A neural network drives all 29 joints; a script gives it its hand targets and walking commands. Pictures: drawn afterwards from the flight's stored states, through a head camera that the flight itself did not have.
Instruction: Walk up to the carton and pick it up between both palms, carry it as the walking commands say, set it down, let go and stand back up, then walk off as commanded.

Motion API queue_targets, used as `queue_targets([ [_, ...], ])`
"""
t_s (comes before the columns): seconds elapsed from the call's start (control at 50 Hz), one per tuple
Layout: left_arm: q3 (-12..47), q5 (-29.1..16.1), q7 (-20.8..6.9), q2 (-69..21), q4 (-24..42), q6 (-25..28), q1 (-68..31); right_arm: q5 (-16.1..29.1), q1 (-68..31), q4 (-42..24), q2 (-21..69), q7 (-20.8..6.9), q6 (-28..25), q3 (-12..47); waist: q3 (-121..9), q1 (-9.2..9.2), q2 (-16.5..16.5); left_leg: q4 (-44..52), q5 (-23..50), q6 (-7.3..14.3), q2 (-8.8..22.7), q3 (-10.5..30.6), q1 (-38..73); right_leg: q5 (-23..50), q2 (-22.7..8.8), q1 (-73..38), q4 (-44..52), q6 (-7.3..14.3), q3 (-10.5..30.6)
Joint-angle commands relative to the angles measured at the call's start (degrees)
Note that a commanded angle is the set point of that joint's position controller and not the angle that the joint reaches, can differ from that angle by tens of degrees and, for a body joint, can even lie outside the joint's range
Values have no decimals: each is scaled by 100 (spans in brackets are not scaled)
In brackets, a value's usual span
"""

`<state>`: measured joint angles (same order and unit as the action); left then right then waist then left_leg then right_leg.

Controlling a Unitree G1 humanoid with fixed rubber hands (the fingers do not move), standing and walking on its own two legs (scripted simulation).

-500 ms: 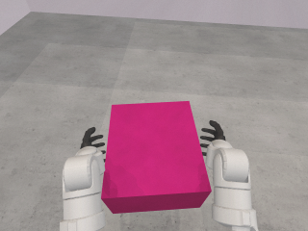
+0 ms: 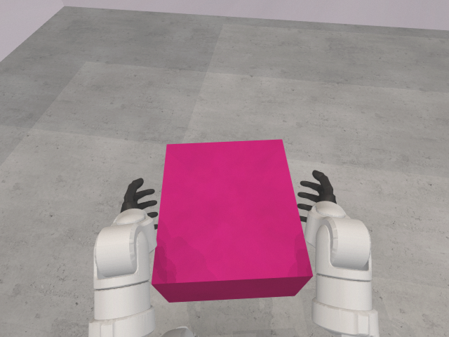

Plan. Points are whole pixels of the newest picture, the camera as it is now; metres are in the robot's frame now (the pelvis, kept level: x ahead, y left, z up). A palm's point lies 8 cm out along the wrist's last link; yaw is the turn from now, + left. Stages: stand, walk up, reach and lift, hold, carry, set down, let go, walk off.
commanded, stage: carry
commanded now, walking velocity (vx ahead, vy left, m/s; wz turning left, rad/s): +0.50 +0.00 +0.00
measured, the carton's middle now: (228, 217) +0.34 +0.00 -0.04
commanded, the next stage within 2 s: none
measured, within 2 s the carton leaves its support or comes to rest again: neither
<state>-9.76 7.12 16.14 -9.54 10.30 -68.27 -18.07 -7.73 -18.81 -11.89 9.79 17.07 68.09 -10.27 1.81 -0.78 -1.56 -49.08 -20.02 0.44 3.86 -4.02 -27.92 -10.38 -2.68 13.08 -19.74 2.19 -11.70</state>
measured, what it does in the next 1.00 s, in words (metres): walks ahead: left foot, then right foot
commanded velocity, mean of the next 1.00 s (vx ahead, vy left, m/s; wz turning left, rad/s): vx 0.32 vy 0.00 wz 0.00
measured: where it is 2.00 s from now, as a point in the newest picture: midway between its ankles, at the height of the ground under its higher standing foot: (226, 225)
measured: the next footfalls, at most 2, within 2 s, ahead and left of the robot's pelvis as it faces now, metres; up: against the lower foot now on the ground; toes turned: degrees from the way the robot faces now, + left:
left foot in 0.18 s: +0.29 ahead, +0.13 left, +0.00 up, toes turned +9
right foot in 0.60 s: +0.55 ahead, -0.10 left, +0.00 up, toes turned -11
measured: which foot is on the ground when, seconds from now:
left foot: up 0.00-0.16, down 0.18-0.62, up 0.64-0.94, down 0.96-1.00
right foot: down 0.00-0.18, up 0.20-0.58, down 0.60-0.98, up 1.00-1.00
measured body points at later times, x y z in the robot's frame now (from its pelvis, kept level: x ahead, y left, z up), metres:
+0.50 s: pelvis +0.32 +0.03 +0.00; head +0.36 +0.03 +0.45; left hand +0.64 +0.18 +0.07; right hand +0.63 -0.14 +0.07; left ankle +0.25 +0.13 -0.75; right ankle +0.41 -0.11 -0.71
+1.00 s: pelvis +0.62 +0.02 -0.02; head +0.64 +0.02 +0.43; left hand +0.94 +0.17 +0.06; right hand +0.93 -0.15 +0.07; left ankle +0.70 +0.10 -0.75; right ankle +0.52 -0.10 -0.74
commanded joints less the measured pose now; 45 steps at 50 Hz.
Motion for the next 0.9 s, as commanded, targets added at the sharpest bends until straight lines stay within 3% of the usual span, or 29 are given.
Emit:
queue_targets([
  [0.0,4088,-2636,-2875,-5760,356,66,-3045,2504,-2755,-70,5619,-2945,49,4169,-2249,-18,919,1188,721,-53,16,-162,-10,1503,-1433,-1949,805,654,1069],
  [0.04,4083,-2576,-2887,-5693,316,19,-2927,2466,-2621,-40,5617,-2939,89,4186,-2077,-9,1033,1718,1269,-64,-109,-385,229,1520,-1242,-1857,705,426,698],
  [0.1,4062,-2469,-2872,-5573,234,-71,-2858,2508,-2715,-27,5557,-2982,186,4218,-1802,-45,1021,2288,1629,-92,-190,-698,507,1132,-1177,-1795,487,227,526],
  [0.14,4037,-2391,-2844,-5474,161,-149,-2876,2523,-2694,148,5526,-3024,262,4175,-1853,34,718,2715,1729,-29,-218,-909,1507,644,-973,-1395,-215,9,245],
  [0.16,4011,-2326,-2842,-5425,90,-195,-2866,2516,-2587,337,5486,-3045,295,4096,-2113,132,361,2672,1391,127,9,-553,2567,643,-782,-778,-1064,-190,88],
  [0.18,4002,-2295,-2863,-5401,18,-248,-2891,2451,-2474,528,5350,-3068,312,3943,-2488,243,-674,2946,856,468,1031,1026,3581,-85,-499,207,-2633,-432,-38],
  [0.2,4017,-2333,-2889,-5499,-47,-293,-3043,2349,-2435,787,5328,-3090,283,3823,-2638,277,-1937,3436,877,1138,1944,2908,4544,-1913,132,1715,-3974,-561,198],
  [0.22,3957,-2292,-2914,-5515,-228,-269,-3073,2402,-2558,792,5503,-3115,275,3844,-2235,236,-1355,3475,1500,1285,2114,3012,4354,-2042,-43,2441,-4603,-401,807],
  [0.26,3989,-2551,-2948,-5776,14,-151,-3478,2482,-2895,526,5783,-3096,199,3960,-2126,205,-284,3363,2519,1145,1850,2125,3879,-1357,-474,2486,-4502,-311,1192],
  [0.28,3973,-2611,-2954,-5851,0,-116,-3546,2532,-2966,481,5864,-3083,164,4005,-2075,202,-103,3417,2712,1063,1742,1663,3708,-1168,-587,2386,-4165,-325,1227],
  [0.32,4006,-2659,-2906,-5893,31,-55,-3710,2642,-3141,402,5876,-3083,93,3981,-2159,208,-336,3587,2692,912,1501,977,3661,-934,-524,2134,-3404,-376,1024],
  [0.38,3935,-2542,-2827,-5932,-136,-22,-3571,2612,-3067,397,5748,-3094,92,3860,-2113,209,-592,3722,2520,912,1352,546,3746,-521,-426,2125,-2612,-399,779],
  [0.46,3960,-2481,-2776,-5845,-53,-56,-3424,2569,-2926,313,5626,-3101,170,3880,-1812,194,-711,3524,3020,663,1042,-108,3550,209,-198,1812,-1611,-420,395],
  [0.52,4008,-2504,-2796,-5721,29,-120,-3287,2531,-2862,227,5545,-3061,231,3948,-1778,152,-735,3087,3528,391,928,-424,3361,436,65,1117,-1080,-347,128],
  [0.56,3998,-2502,-2834,-5674,-41,-149,-3110,2492,-2833,228,5501,-3029,256,3969,-2046,-24,-488,1936,4232,27,679,-903,2847,680,324,-378,-350,-263,-237],
  [0.58,3981,-2493,-2855,-5650,-150,-157,-2953,2468,-2859,247,5480,-3027,268,3952,-2393,-151,-24,830,3810,-198,520,-1002,2040,595,-37,-1584,-359,-176,245],
  [0.6,3991,-2457,-2868,-5583,-151,-160,-2948,2479,-2970,248,5481,-3042,294,3951,-2560,-218,1131,-801,1886,-293,214,-952,812,725,-1224,-2444,15,23,1935],
  [0.62,3918,-2403,-2894,-5584,-343,-121,-2852,2542,-2912,396,5675,-3051,357,4125,-2655,-66,2333,-1761,-849,-249,-447,-311,-845,1455,-2148,-3183,275,890,3762],
  [0.64,4006,-2494,-2894,-5742,-187,-129,-2928,2534,-2955,408,5666,-3044,316,4056,-2756,-33,1471,-2279,-816,-38,-48,287,-1066,1747,-2094,-3171,163,1056,3452],
  [0.66,3945,-2499,-2890,-5843,-172,-113,-2888,2614,-3001,370,5713,-3057,279,4067,-2643,-44,1063,-2295,-644,43,44,394,-1074,2677,-2025,-2949,88,1089,2963],
  [0.68,4030,-2576,-2893,-5954,104,-65,-3079,2700,-3101,218,5813,-3068,210,4124,-2518,-41,626,-1823,-407,58,151,434,-950,3042,-1910,-2646,98,952,2371],
  [0.72,3995,-2622,-2883,-5968,287,17,-3327,2711,-3156,62,5833,-3032,95,4135,-2417,-10,656,-532,-209,-19,182,312,-446,3121,-1642,-2178,262,690,1599],
  [0.8,4000,-2633,-2928,-5769,277,67,-3127,2547,-2749,-8,5723,-2903,8,4121,-2503,-2,1008,1062,546,-96,-218,-269,243,4163,-1328,-2155,212,529,733],
  [0.88,4010,-2499,-2927,-5649,234,-7,-2841,2577,-2658,-68,5688,-2918,90,4215,-2410,-42,1167,2171,1682,-106,-404,-650,731,4022,-1040,-2155,-419,126,313],
])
